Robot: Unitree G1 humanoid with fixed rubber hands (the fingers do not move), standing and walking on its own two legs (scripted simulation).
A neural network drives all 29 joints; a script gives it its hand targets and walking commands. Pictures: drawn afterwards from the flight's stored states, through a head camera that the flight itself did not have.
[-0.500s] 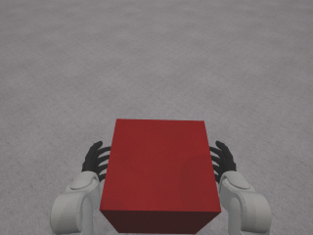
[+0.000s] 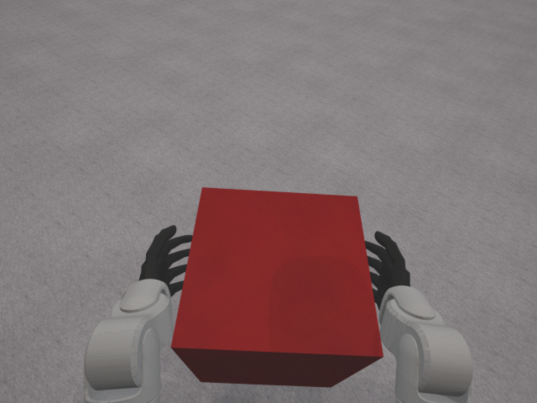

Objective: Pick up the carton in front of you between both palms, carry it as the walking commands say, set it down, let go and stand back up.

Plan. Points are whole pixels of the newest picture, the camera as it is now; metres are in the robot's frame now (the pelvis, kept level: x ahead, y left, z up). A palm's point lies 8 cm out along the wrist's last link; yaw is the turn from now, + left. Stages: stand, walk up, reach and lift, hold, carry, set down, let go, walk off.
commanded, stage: carry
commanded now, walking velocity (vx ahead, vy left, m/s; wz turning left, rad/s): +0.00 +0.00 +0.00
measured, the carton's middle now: (272, 296) +0.26 +0.00 +0.02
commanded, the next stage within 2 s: hold in 1.30 s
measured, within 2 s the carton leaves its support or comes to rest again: neither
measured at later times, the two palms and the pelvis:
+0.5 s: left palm (187, 246) +0.31 +0.13 +0.07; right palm (387, 249) +0.32 -0.17 +0.07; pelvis +0.07 -0.03 -0.01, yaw +1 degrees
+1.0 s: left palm (193, 255) +0.32 +0.12 +0.02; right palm (378, 257) +0.33 -0.18 +0.03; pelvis +0.04 -0.03 +0.00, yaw +1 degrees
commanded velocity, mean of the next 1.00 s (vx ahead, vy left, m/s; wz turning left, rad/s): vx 0.00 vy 0.00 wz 0.00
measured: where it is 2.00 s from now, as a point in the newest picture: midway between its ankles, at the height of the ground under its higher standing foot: outside the picture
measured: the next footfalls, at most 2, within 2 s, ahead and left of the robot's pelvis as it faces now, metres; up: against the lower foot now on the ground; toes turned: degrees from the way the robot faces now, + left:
right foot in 0.02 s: +0.06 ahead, -0.14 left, +0.00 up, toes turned +1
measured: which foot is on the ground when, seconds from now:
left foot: down 0.00-1.00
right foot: up 0.00-0.00, down 0.02-1.00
